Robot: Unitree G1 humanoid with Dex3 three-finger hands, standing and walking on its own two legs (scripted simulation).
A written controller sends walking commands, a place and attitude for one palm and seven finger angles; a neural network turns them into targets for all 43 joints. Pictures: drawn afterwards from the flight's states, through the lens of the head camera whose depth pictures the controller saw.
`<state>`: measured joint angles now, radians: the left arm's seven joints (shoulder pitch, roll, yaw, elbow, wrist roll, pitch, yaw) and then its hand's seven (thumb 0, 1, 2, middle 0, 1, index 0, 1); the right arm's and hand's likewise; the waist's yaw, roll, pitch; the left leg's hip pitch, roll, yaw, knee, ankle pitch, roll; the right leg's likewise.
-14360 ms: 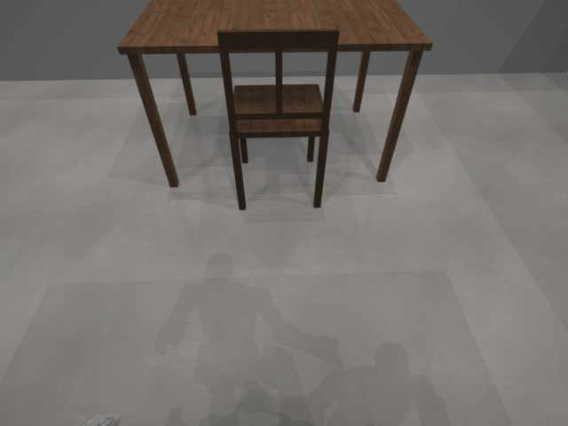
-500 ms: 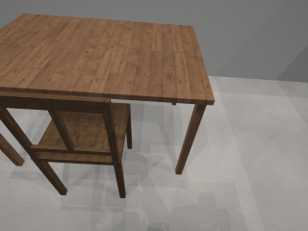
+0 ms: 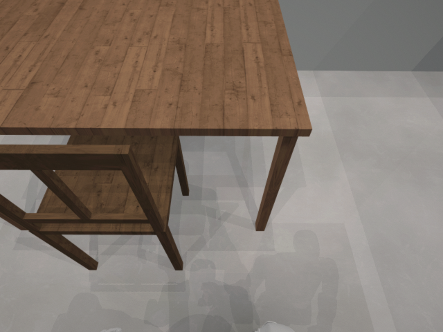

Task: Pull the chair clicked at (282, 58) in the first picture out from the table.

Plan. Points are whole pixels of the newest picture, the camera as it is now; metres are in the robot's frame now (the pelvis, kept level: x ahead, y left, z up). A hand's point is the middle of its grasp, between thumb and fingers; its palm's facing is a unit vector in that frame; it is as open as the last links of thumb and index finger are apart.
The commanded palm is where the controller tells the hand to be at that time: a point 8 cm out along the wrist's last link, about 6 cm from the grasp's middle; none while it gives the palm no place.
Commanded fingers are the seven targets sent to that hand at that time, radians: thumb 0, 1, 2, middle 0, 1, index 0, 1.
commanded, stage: come to a stop and stand still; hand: left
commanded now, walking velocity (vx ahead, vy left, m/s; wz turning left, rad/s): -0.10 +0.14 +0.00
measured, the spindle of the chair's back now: (65, 194) +0.41 +0.39 -0.10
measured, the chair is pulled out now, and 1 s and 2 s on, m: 0.00 0.00 0.00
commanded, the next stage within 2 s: look again from close up in 0.92 s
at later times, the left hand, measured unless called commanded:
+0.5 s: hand out of the picture -0.03 +0.18 -0.16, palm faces +0.01 -0.98 -0.21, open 7.3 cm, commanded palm none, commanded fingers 0.00 0.90 0.90 -0.20 -0.30 -0.20 -0.30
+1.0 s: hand out of the picture -0.06 +0.13 -0.16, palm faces +0.03 -0.99 -0.15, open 7.4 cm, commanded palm none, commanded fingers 0.00 0.90 0.90 -0.20 -0.30 -0.20 -0.30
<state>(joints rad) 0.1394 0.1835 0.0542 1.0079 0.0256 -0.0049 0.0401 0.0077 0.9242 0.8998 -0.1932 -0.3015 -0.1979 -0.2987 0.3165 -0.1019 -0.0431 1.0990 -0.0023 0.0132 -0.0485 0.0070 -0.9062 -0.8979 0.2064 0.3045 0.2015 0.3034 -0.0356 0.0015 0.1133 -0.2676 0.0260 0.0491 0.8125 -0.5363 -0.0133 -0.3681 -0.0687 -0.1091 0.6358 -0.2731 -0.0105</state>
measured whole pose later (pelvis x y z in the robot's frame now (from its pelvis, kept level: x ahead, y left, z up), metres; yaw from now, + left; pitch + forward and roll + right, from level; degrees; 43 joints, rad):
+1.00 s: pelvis -0.04 -0.03 +0.02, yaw -1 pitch -1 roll +0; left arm 0.32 0.11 0.00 1.14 0.01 -0.01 0.03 0.00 0.91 0.90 -0.20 -0.30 -0.20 -0.30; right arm 0.32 -0.10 0.00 1.17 -0.01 0.00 -0.03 0.01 -0.91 -0.90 0.20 0.30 0.20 0.30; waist 0.00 0.00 0.02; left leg -0.18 0.07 0.07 0.40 -0.20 -0.04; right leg -0.15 0.03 -0.06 0.40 -0.24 -0.04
